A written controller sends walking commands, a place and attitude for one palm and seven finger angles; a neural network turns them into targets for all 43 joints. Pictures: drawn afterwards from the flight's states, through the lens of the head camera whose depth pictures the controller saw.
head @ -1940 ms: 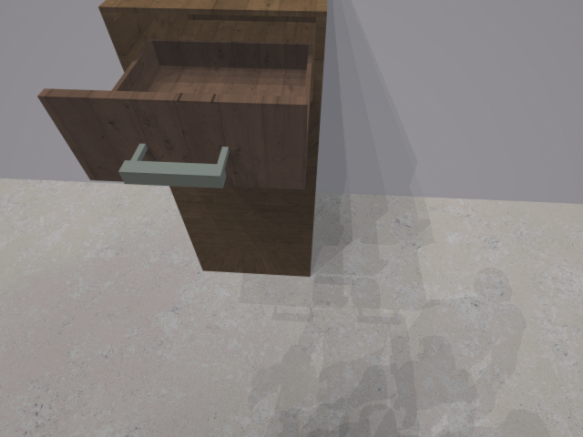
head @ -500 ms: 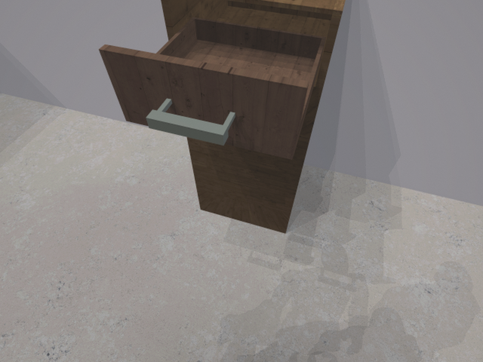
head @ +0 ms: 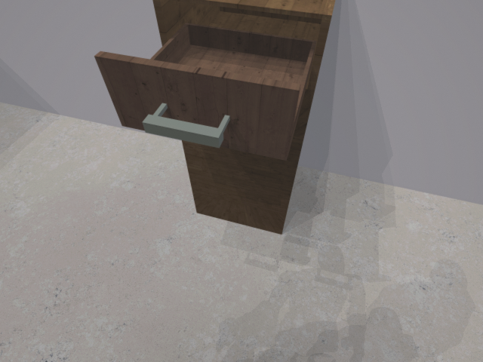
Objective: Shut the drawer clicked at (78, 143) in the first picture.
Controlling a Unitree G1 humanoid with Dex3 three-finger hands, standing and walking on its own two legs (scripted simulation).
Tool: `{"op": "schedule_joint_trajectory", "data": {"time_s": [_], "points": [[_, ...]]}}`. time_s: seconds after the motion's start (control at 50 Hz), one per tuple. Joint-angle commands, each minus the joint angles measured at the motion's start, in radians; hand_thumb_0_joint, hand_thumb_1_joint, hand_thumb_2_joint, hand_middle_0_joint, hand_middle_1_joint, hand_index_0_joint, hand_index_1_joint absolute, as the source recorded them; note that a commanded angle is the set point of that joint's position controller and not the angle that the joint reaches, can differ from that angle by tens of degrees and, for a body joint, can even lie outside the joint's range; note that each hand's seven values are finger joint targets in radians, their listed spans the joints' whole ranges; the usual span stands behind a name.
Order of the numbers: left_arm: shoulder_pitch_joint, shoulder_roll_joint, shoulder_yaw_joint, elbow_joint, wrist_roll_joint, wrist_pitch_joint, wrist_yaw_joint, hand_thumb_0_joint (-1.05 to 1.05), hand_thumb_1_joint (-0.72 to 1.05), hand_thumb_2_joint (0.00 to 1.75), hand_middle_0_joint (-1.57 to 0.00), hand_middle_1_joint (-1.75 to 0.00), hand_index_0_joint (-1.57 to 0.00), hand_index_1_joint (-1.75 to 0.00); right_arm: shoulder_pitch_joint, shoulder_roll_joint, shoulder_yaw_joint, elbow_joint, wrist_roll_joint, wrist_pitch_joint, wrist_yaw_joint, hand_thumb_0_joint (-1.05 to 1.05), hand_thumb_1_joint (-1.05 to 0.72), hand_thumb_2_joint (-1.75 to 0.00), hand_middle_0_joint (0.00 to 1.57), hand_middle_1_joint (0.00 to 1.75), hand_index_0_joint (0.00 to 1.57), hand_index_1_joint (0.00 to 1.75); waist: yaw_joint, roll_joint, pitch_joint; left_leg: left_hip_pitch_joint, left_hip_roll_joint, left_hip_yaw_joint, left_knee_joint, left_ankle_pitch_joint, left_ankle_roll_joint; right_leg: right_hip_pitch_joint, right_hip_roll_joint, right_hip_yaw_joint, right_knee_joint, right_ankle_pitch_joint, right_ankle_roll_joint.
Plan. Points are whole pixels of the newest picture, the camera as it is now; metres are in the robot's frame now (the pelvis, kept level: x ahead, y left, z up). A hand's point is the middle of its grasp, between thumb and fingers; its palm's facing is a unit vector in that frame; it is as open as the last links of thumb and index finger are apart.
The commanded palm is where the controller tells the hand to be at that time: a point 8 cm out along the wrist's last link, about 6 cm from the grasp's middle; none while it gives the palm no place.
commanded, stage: look at it before walking up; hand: left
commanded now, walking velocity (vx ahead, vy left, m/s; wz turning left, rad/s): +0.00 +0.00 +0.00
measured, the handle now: (188, 122) +0.51 +0.14 +0.11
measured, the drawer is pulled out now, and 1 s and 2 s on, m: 0.28 0.28 0.28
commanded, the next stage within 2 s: turn to face it in 0.10 s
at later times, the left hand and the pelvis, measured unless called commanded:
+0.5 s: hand out of the picture +0.04 +0.21 -0.18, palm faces -0.02 -0.97 -0.25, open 7.4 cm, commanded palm none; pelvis -0.01 +0.00 -0.01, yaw -4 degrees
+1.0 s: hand out of the picture +0.09 +0.20 -0.17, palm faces -0.11 -0.97 -0.22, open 7.4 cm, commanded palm none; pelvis -0.03 +0.01 +0.00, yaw -9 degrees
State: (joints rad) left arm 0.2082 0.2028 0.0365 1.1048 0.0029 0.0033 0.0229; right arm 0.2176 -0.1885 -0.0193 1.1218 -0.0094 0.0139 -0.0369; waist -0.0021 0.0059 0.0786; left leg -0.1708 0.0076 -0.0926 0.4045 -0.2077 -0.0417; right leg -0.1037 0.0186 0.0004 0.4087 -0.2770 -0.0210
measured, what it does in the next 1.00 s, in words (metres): stands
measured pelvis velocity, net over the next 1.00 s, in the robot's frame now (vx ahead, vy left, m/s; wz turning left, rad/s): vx -0.03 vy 0.01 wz -0.15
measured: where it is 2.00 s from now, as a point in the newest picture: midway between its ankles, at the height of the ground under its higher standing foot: outside the picture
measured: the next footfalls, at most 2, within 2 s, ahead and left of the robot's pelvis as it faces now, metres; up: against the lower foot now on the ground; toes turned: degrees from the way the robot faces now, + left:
right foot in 1.44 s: +0.08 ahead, -0.16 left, +0.00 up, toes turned -14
left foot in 1.64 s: +0.17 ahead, +0.07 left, +0.00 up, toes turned -8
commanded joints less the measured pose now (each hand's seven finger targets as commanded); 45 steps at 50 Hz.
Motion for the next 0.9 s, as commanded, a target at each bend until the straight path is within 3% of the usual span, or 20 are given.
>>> {"op": "schedule_joint_trajectory", "data": {"time_s": [0.0,0.18,0.24,0.34,0.48,0.54,0.58,0.62,0.66,0.7,0.72,0.74,0.76,0.78,0.8,0.82,0.84,0.86,0.88], "points": [[0.028,0.153,0.027,-0.037,0.001,-0.011,0.008,0.00,0.90,0.90,-0.20,-0.30,-0.20,-0.30,0.024,-0.131,-0.024,-0.044,-0.005,-0.016,-0.004,0.00,-0.90,-0.90,0.20,0.30,0.20,0.30,-0.001,0.009,-0.035,0.011,0.078,-0.023,-0.044,0.187,0.043,-0.022,-0.117,0.061,-0.088,0.181,-0.021],[-0.006,0.186,0.032,-0.048,0.002,-0.016,0.005,0.00,0.90,0.90,-0.20,-0.30,-0.20,-0.30,-0.002,-0.168,-0.031,-0.051,-0.005,-0.019,-0.003,0.00,-0.90,-0.90,0.20,0.30,0.20,0.30,-0.003,0.006,-0.043,0.022,0.083,-0.023,-0.046,0.192,0.044,-0.019,-0.118,0.070,-0.093,0.199,-0.022],[0.015,0.148,0.027,-0.049,0.002,-0.005,0.007,0.00,0.90,0.90,-0.20,-0.30,-0.20,-0.30,0.018,-0.120,-0.023,-0.048,-0.005,-0.012,-0.006,0.00,-0.90,-0.90,0.20,0.30,0.20,0.30,-0.004,-0.005,-0.044,0.031,0.087,0.004,-0.021,0.189,0.037,-0.036,-0.115,0.084,-0.080,0.235,-0.019],[0.016,0.161,0.042,-0.071,0.006,0.011,0.003,0.00,0.90,0.90,-0.20,-0.30,-0.20,-0.30,0.019,-0.128,-0.034,-0.070,-0.006,-0.002,-0.010,0.00,-0.90,-0.90,0.20,0.30,0.20,0.30,-0.005,-0.020,-0.038,-0.001,0.095,0.038,0.033,0.137,0.032,-0.068,-0.117,0.131,-0.037,0.260,-0.031],[0.007,0.154,0.056,-0.118,0.011,0.027,-0.007,0.00,0.90,0.90,-0.20,-0.30,-0.20,-0.30,0.009,-0.161,-0.052,-0.116,-0.009,0.000,-0.015,0.00,-0.90,-0.90,0.20,0.30,0.20,0.30,-0.006,0.056,-0.041,-0.046,0.151,-0.011,0.015,0.078,0.072,-0.119,-0.069,0.140,0.059,0.199,-0.025],[0.012,0.144,0.057,-0.128,0.013,0.027,-0.010,0.00,0.90,0.90,-0.20,-0.30,-0.20,-0.30,0.000,-0.159,-0.057,-0.131,-0.009,0.001,-0.016,0.00,-0.90,-0.90,0.20,0.30,0.20,0.30,0.001,0.046,-0.053,-0.058,0.165,-0.020,0.010,0.033,0.086,-0.125,-0.051,0.140,0.079,0.161,-0.023],[0.012,0.152,0.060,-0.140,0.016,0.028,-0.013,0.00,0.90,0.90,-0.20,-0.30,-0.20,-0.30,-0.004,-0.165,-0.061,-0.143,-0.009,0.000,-0.016,0.00,-0.90,-0.90,0.20,0.30,0.20,0.30,0.002,0.037,-0.066,-0.071,0.155,-0.005,0.032,0.022,0.080,-0.125,-0.063,0.166,0.075,0.182,-0.029],[0.017,0.167,0.064,-0.148,0.018,0.026,-0.013,0.00,0.90,0.90,-0.20,-0.30,-0.20,-0.30,-0.007,-0.148,-0.062,-0.152,-0.007,0.000,-0.015,0.00,-0.90,-0.90,0.20,0.30,0.20,0.30,0.002,-0.024,-0.087,-0.078,0.117,0.049,0.095,0.012,0.057,-0.113,-0.103,0.222,0.039,0.231,-0.045],[0.017,0.195,0.069,-0.149,0.018,0.027,-0.008,0.00,0.90,0.90,-0.20,-0.30,-0.20,-0.30,-0.012,-0.113,-0.058,-0.155,-0.004,0.007,-0.012,0.00,-0.90,-0.90,0.20,0.30,0.20,0.30,0.002,-0.148,-0.074,-0.103,0.044,0.110,0.206,-0.073,0.029,-0.118,-0.177,0.320,-0.056,0.220,-0.087],[-0.005,0.197,0.070,-0.154,0.018,0.028,-0.004,0.00,0.90,0.90,-0.20,-0.30,-0.20,-0.30,-0.004,-0.098,-0.053,-0.150,-0.001,0.008,-0.010,0.00,-0.90,-0.90,0.20,0.30,0.20,0.30,-0.005,-0.163,-0.057,-0.112,0.025,0.106,0.280,-0.176,0.019,-0.121,-0.217,0.353,-0.079,0.318,-0.141],[-0.026,0.192,0.070,-0.158,0.019,0.029,-0.002,0.00,0.90,0.90,-0.20,-0.30,-0.20,-0.30,0.012,-0.095,-0.052,-0.145,0.001,0.006,-0.011,0.00,-0.90,-0.90,0.20,0.30,0.20,0.30,-0.019,-0.151,-0.055,-0.096,0.036,0.098,0.238,-0.175,0.020,-0.115,-0.215,0.337,-0.052,0.379,-0.147],[-0.040,0.180,0.069,-0.159,0.016,0.030,0.000,0.00,0.90,0.90,-0.20,-0.30,-0.20,-0.30,0.030,-0.085,-0.049,-0.136,0.002,0.003,-0.013,0.00,-0.90,-0.90,0.20,0.30,0.20,0.30,-0.032,-0.127,-0.064,-0.041,0.052,0.095,0.153,-0.081,0.025,-0.135,-0.186,0.305,-0.017,0.386,-0.123],[-0.050,0.165,0.067,-0.166,0.012,0.031,-0.002,0.00,0.90,0.90,-0.20,-0.30,-0.20,-0.30,0.059,-0.106,-0.048,-0.127,0.000,-0.005,-0.016,0.00,-0.90,-0.90,0.20,0.30,0.20,0.30,-0.040,-0.062,-0.083,0.026,0.096,0.063,0.059,0.083,0.042,-0.156,-0.128,0.244,0.047,0.388,-0.079],[-0.034,0.134,0.062,-0.176,0.008,0.031,-0.004,0.00,0.90,0.90,-0.20,-0.30,-0.20,-0.30,0.061,-0.153,-0.053,-0.126,-0.009,-0.010,-0.020,0.00,-0.90,-0.90,0.20,0.30,0.20,0.30,-0.028,0.066,-0.090,0.067,0.204,-0.043,0.008,0.219,0.091,-0.209,-0.041,0.163,0.135,0.281,-0.030],[-0.041,0.119,0.059,-0.179,0.007,0.037,-0.006,0.00,0.90,0.90,-0.20,-0.30,-0.20,-0.30,0.068,-0.198,-0.062,-0.128,-0.016,-0.010,-0.023,0.00,-0.90,-0.90,0.20,0.30,0.20,0.30,-0.032,0.193,-0.089,0.037,0.316,-0.159,-0.075,0.243,0.166,-0.232,0.022,0.069,0.284,0.033,0.005],[-0.063,0.121,0.063,-0.185,0.008,0.045,-0.010,0.00,0.90,0.90,-0.20,-0.30,-0.20,-0.30,0.067,-0.208,-0.067,-0.132,-0.021,-0.010,-0.025,0.00,-0.90,-0.90,0.20,0.30,0.20,0.30,-0.038,0.253,-0.056,0.009,0.386,-0.219,-0.138,0.275,0.231,-0.289,0.038,0.044,0.475,-0.255,0.018],[-0.070,0.118,0.063,-0.194,0.008,0.047,-0.012,0.00,0.90,0.90,-0.20,-0.30,-0.20,-0.30,0.056,-0.200,-0.061,-0.142,-0.022,-0.011,-0.028,0.00,-0.90,-0.90,0.20,0.30,0.20,0.30,-0.029,0.221,-0.038,-0.019,0.405,-0.219,-0.127,0.276,0.265,-0.309,0.008,0.076,0.571,-0.311,0.012],[-0.073,0.105,0.064,-0.195,0.010,0.043,-0.019,0.00,0.90,0.90,-0.20,-0.30,-0.20,-0.30,0.036,-0.199,-0.063,-0.149,-0.030,-0.013,-0.027,0.00,-0.90,-0.90,0.20,0.30,0.20,0.30,-0.019,0.178,-0.049,0.013,0.379,-0.179,-0.092,0.372,0.265,-0.326,-0.004,0.067,0.568,-0.317,0.010],[-0.072,0.087,0.059,-0.193,0.010,0.040,-0.023,0.00,0.90,0.90,-0.20,-0.30,-0.20,-0.30,0.025,-0.201,-0.064,-0.151,-0.034,-0.014,-0.026,0.00,-0.90,-0.90,0.20,0.30,0.20,0.30,-0.015,0.173,-0.054,0.028,0.351,-0.125,-0.062,0.446,0.249,-0.309,-0.014,0.052,0.521,-0.304,0.010]]}}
